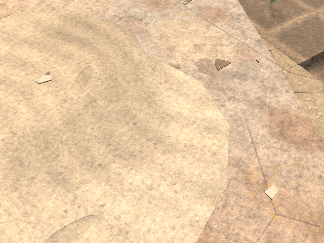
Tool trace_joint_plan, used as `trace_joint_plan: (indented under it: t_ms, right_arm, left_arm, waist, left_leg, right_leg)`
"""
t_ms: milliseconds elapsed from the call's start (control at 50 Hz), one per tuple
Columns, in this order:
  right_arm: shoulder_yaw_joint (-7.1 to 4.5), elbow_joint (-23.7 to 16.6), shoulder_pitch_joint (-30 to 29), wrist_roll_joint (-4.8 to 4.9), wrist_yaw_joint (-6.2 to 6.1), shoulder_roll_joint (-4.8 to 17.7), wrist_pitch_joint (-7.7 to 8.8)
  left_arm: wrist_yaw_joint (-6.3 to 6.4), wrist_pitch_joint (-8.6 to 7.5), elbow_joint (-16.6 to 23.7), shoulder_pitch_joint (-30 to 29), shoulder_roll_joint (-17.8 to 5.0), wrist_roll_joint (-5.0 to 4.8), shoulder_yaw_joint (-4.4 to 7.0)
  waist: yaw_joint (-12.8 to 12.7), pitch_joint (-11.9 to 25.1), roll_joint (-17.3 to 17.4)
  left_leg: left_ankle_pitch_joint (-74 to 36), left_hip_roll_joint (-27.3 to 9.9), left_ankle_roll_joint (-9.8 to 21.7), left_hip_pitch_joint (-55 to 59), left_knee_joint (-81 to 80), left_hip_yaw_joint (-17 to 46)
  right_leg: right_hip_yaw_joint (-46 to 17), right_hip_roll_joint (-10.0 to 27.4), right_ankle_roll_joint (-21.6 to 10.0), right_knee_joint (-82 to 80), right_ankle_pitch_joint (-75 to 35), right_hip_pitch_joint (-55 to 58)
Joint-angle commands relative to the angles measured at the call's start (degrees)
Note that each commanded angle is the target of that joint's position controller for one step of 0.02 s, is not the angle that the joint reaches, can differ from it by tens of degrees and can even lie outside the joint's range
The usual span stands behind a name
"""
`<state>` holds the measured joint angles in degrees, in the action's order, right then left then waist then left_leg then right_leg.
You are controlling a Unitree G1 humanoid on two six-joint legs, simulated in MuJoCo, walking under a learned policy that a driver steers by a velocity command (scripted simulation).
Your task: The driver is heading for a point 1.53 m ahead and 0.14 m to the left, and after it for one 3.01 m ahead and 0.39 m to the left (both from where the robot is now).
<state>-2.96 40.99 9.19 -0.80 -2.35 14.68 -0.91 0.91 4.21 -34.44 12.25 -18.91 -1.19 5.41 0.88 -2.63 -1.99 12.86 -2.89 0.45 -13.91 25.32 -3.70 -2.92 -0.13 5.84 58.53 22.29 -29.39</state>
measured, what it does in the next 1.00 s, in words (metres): steps on the spot: right foot, then left foot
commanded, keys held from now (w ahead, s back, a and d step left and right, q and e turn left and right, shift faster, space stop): e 0.08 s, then no key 0.70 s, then w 0.22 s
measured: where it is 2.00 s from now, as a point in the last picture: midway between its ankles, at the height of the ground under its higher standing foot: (168, 236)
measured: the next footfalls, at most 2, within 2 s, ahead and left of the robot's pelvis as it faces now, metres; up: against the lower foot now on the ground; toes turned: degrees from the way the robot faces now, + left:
right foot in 0.16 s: +0.03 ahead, -0.15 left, +0.00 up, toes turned -7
left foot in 0.54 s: +0.05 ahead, +0.09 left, +0.00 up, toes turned -8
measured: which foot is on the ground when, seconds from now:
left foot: down 0.00-0.16, up 0.18-0.52, down 0.54-1.00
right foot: up 0.00-0.14, down 0.16-1.00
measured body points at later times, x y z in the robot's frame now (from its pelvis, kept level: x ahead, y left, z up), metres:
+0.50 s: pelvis -0.01 -0.05 -0.01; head +0.01 -0.06 +0.44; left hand +0.21 +0.17 -0.09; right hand +0.07 -0.34 -0.13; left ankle +0.01 +0.10 -0.72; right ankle -0.01 -0.14 -0.74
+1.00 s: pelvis +0.03 -0.04 -0.01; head +0.03 -0.05 +0.44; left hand +0.16 +0.21 -0.13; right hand +0.05 -0.31 -0.15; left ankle +0.01 +0.10 -0.74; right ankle -0.01 -0.14 -0.74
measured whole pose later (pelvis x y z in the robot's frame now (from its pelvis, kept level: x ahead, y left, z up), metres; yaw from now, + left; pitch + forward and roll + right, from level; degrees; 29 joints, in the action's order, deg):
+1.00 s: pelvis +0.03 -0.04 -0.01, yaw -9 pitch +0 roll +0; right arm -1.9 49.4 17.8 1.4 -1.2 14.5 2.2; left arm 0.0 -2.9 -47.9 15.2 -13.9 -1.3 3.4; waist -0.1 0.4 1.2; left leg 22.0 -1.7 0.1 -11.2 33.2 0.5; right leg 0.9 -1.7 -4.3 34.6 22.7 -14.2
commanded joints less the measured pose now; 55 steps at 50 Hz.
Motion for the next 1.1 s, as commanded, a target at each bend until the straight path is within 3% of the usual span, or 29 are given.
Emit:
trace_joint_plan:
  t_ms: [20,120,140,160,180,200,220,240,280,300,400,460,500,520,560,580,620,780,800,840,880,940,960,1000,1020,1040,1060,1080,1100]
  right_arm:
    - [-3.66,-3.07,-0.13,0.37,0.08,12.59,0.12]
    - [-4.05,-2.13,-1.2,2.41,1.04,13.53,0.45]
    - [-3.69,-1.59,-1.11,2.94,1.1,12.46,0.52]
    - [-2.91,-0.26,2.01,2.38,1.42,9.94,0.82]
    - [-0.91,-2.32,2.19,-1.27,2.1,4.83,1.24]
    - [-1.7,-3.56,-1.77,-0.52,1.53,7.23,1.23]
    - [-2.66,-3.24,-3.75,0.78,1.12,10.32,0.85]
    - [-2.88,-2.69,-3.38,1.43,0.97,10.15,0.48]
    - [-3.09,-0.78,-1.01,0.63,0.38,9.87,-0.26]
    - [-3.0,-0.19,0.27,0.62,0.47,9.28,-0.33]
    - [-1.51,-0.14,-0.56,0.84,0.79,6.08,-0.4]
    - [-1.42,-0.22,-0.7,0.98,0.89,6.81,-0.32]
    - [-1.19,0.76,1.37,0.89,1.05,6.17,0.05]
    - [-0.88,1.31,2.68,0.28,1.25,5.75,0.39]
    - [-1.59,1.12,3.45,-0.4,1.03,11.07,0.77]
    - [-1.84,2.25,1.86,0.52,1.3,10.73,0.89]
    - [-0.72,1.88,0.11,-0.03,1.65,6.61,1.62]
    - [0.1,3.74,1.85,0.17,0.83,5.99,2.51]
    - [0.06,4.35,2.86,0.28,0.73,6.09,2.38]
    - [-0.39,4.64,3.74,1.05,0.48,7.34,2.14]
    - [-0.42,4.31,5.04,1.58,0.33,7.61,2.87]
    - [-1.46,5.46,7.89,2.16,0.63,10.57,4.19]
    - [-1.52,5.22,7.38,2.33,0.76,10.68,4.21]
    - [-1.05,3.61,2.27,2.66,1.38,9.3,3.99]
    - [-0.35,2.12,-1.04,2.55,1.51,6.87,4.11]
    - [0.45,0.2,-3.14,2.14,1.55,3.83,5.07]
    - [0.12,-1.43,-3.99,2.18,1.27,5.51,6.32]
    - [-0.73,-0.97,-2.34,2.98,1.48,7.72,6.89]
    - [-0.54,-0.25,-0.71,3.49,2.02,6.98,7.16]
  left_arm:
    - [-0.72,-1.17,6.81,-4.99,-2.18,0.19,-0.15]
    - [-1.68,-0.67,5.97,-1.71,-2.71,0.13,0.48]
    - [-1.61,-0.76,4.77,0.9,-2.84,0.29,0.76]
    - [-1.15,-0.88,4.37,2.51,-4.88,0.42,1.37]
    - [-0.13,-1.08,5.44,3.92,-10.99,0.91,2.44]
    - [-0.48,-2.23,5.99,2.7,-10.75,2.72,1.87]
    - [-0.91,-3.36,5.45,2.42,-8.14,3.09,1.12]
    - [-0.98,-4.1,4.51,-0.26,-6.58,2.73,0.5]
    - [-0.71,-4.43,4.19,-4.61,-5.1,1.46,-0.22]
    - [-0.46,-4.51,3.94,-5.28,-4.0,1.6,-0.8]
    - [-0.1,-4.43,1.98,-5.71,-2.88,2.05,-1.24]
    - [-0.44,-4.17,0.26,-5.09,-3.44,2.08,-1.22]
    - [-0.59,-4.2,-0.73,-6.39,-2.24,1.55,-1.84]
    - [-0.65,-4.33,-1.65,-5.92,-1.34,1.23,-2.24]
    - [-1.1,-5.26,-3.1,-1.59,-0.68,2.69,-2.41]
    - [-1.06,-5.28,-3.27,-1.42,-0.06,2.77,-2.38]
    - [-0.54,-4.7,-3.31,-6.14,-1.37,2.36,-1.99]
    - [0.13,-3.96,-7.1,-3.59,0.26,1.9,-1.78]
    - [0.26,-3.88,-8.0,-2.52,0.17,1.77,-1.67]
    - [0.47,-3.85,-8.77,-1.42,-0.74,1.13,-1.12]
    - [0.39,-5.19,-8.51,-1.49,-0.04,0.51,-1.23]
    - [-0.63,-8.15,-8.07,-2.87,1.95,-0.16,-1.44]
    - [-0.95,-8.69,-8.12,-2.88,1.62,-0.26,-1.36]
    - [-1.39,-9.28,-10.86,3.33,1.22,-0.61,-0.98]
    - [-1.41,-9.46,-13.16,8.46,-1.21,-0.39,-0.09]
    - [-1.26,-9.67,-15.2,14.7,-5.65,-0.32,1.3]
    - [-1.84,-10.0,-15.07,18.49,-8.73,0.18,1.98]
    - [-1.88,-10.43,-14.63,16.78,-5.39,1.04,0.75]
    - [-1.86,-10.68,-13.98,15.13,-3.38,1.18,0.11]
  waist:
    - [2.29,6.44,13.0]
    - [-0.11,6.75,12.65]
    - [-1.52,7.2,11.31]
    - [-1.53,8.66,5.86]
    - [-0.05,11.24,-12.58]
    - [-2.79,11.47,-13.8]
    - [-4.18,10.38,-8.13]
    - [-2.48,8.27,-7.08]
    - [-0.59,6.78,-5.9]
    - [0.25,7.34,-6.09]
    - [-0.99,6.83,-6.07]
    - [-1.93,5.5,-6.33]
    - [-0.25,4.8,-5.19]
    - [0.95,4.54,-3.62]
    - [-2.28,5.89,4.86]
    - [-3.26,5.44,9.99]
    - [-1.04,3.57,7.54]
    - [-0.45,2.63,3.08]
    - [-0.38,3.72,2.76]
    - [-0.36,0.43,3.17]
    - [0.18,-3.9,4.58]
    - [0.13,-4.39,11.58]
    - [-0.23,-4.91,11.66]
    - [-4.3,-3.9,10.88]
    - [-6.45,-2.92,6.76]
    - [-7.59,-1.09,-5.51]
    - [-9.41,0.43,-13.34]
    - [-7.1,-0.1,-7.16]
    - [-5.53,-0.05,-3.87]
  left_leg:
    - [-22.37,-13.89,12.19,9.86,-6.14,7.81]
    - [-22.15,-14.74,10.03,7.87,-1.66,5.92]
    - [-20.07,-13.39,7.87,5.5,1.52,4.34]
    - [-12.88,-10.75,3.61,-0.7,7.36,0.84]
    - [15.17,-4.31,-2.54,-15.52,23.97,-4.44]
    - [26.14,-0.01,-4.6,-21.42,34.64,1.19]
    - [24.1,-1.16,-4.66,-20.87,39.77,4.54]
    - [20.24,-1.57,-4.31,-20.96,40.02,5.57]
    - [13.08,-1.58,-5.06,-19.07,38.87,5.82]
    - [10.33,-1.04,-5.48,-16.39,39.06,5.57]
    - [8.45,-1.0,-5.74,-9.3,22.33,5.04]
    - [10.25,-0.41,-4.98,-5.5,14.79,4.52]
    - [4.25,0.16,-3.88,-0.66,5.4,3.94]
    - [-4.27,0.11,-2.94,3.95,-2.15,4.12]
    - [-18.93,-5.73,-0.12,10.06,-0.43,9.52]
    - [-7.66,-5.01,2.04,3.85,-0.2,9.11]
    - [-0.12,-3.16,1.05,-1.1,-2.34,8.38]
    - [-1.89,-1.39,-0.1,0.4,-0.84,6.66]
    - [3.81,-0.78,0.31,0.72,-0.91,6.17]
    - [21.23,-0.54,2.75,-2.28,-1.32,7.31]
    - [30.72,-3.57,5.81,-3.64,-4.12,12.61]
    - [33.34,-13.9,11.94,0.76,-12.46,27.47]
    - [31.28,-14.94,12.68,-0.65,-13.34,28.74]
    - [23.22,-10.64,9.48,-7.29,-10.18,21.36]
    - [15.65,-5.66,6.02,-11.28,-2.98,14.13]
    - [7.44,2.33,1.39,-19.92,14.72,3.42]
    - [14.93,5.03,0.01,-30.34,29.65,3.99]
    - [18.56,2.71,0.95,-35.92,38.97,7.81]
    - [14.67,0.74,2.43,-38.55,42.27,8.96]
  right_leg:
    - [3.45,1.58,-0.42,-8.24,0.98,-0.37]
    - [6.24,0.09,-4.98,-26.55,-5.28,10.57]
    - [6.77,-1.22,-6.9,-34.26,-11.3,16.41]
    - [2.29,0.83,-8.76,-38.09,-20.74,25.53]
    - [-17.02,16.66,-14.02,-36.45,-44.97,36.46]
    - [-22.58,24.38,-24.97,-36.81,-47.75,29.43]
    - [-18.45,20.85,-24.9,-37.96,-42.48,26.75]
    - [-14.09,16.94,-21.73,-38.06,-37.91,25.06]
    - [-9.94,13.34,-18.58,-38.34,-36.55,22.62]
    - [-8.44,12.33,-18.49,-38.51,-38.31,21.17]
    - [-7.73,11.13,-18.53,-38.97,-29.51,20.78]
    - [-10.76,12.03,-19.55,-39.02,-23.11,19.26]
    - [-11.3,11.01,-18.27,-38.2,-19.14,17.22]
    - [-10.61,9.73,-16.18,-37.83,-16.89,15.27]
    - [-6.37,3.82,-10.77,-34.87,-9.06,11.85]
    - [-2.48,0.83,-8.62,-35.45,-7.41,15.08]
    - [-1.99,0.8,-7.94,-33.06,-9.19,18.17]
    - [-2.68,1.39,-8.25,-33.39,-13.8,17.34]
    - [-1.86,0.59,-8.37,-33.1,-8.05,17.56]
    - [-0.66,-1.06,-9.46,-31.43,10.28,12.91]
    - [-0.85,-0.75,-10.41,-29.23,15.42,6.86]
    - [4.4,-1.42,-9.72,-19.74,2.74,3.14]
    - [3.87,-0.58,-10.42,-20.54,2.09,4.7]
    - [3.99,-0.75,-12.07,-30.68,-0.61,18.43]
    - [-1.09,1.38,-12.98,-34.04,-0.84,24.81]
    - [-16.48,9.06,-16.95,-40.56,2.92,33.97]
    - [-34.37,19.19,-23.31,-46.57,-3.39,40.98]
    - [-34.01,20.81,-24.39,-45.2,-8.23,42.64]
    - [-29.43,19.7,-23.09,-44.64,-9.92,43.48]
Velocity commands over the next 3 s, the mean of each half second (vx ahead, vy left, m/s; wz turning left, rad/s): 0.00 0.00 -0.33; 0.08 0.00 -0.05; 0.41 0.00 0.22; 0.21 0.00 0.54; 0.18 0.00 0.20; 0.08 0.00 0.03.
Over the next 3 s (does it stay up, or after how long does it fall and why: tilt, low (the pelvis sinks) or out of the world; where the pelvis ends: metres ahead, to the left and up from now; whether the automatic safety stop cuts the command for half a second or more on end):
stays up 0.63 0.03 -0.01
